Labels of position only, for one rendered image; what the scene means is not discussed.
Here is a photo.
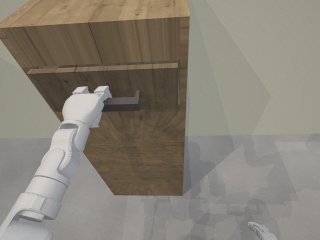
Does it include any robot left forearm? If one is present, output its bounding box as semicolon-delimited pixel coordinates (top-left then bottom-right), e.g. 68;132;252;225
0;119;90;238

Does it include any cabinet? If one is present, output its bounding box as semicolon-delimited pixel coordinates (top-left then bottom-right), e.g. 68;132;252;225
0;0;190;196

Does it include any right robot hand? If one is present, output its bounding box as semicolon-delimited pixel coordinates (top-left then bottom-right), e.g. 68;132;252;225
248;221;277;240

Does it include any handle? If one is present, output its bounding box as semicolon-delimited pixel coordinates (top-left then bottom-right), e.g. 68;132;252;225
101;90;141;112

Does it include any drawer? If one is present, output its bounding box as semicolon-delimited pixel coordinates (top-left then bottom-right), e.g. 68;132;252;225
27;60;179;112

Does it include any left robot hand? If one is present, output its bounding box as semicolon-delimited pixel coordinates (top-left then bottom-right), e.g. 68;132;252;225
62;86;112;128

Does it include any robot left upper arm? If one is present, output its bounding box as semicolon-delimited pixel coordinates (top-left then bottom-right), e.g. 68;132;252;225
0;220;53;240

